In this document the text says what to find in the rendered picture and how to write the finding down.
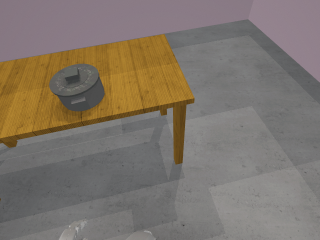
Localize robot left hand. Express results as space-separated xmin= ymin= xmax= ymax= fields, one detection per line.
xmin=59 ymin=219 xmax=88 ymax=240

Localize knob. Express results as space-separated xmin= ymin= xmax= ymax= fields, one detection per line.
xmin=64 ymin=67 xmax=80 ymax=81

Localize pot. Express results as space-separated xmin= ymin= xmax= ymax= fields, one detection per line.
xmin=58 ymin=76 xmax=105 ymax=112

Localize table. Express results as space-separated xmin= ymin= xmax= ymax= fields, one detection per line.
xmin=0 ymin=34 xmax=195 ymax=201

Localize lid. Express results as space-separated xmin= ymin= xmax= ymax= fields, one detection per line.
xmin=49 ymin=63 xmax=99 ymax=98

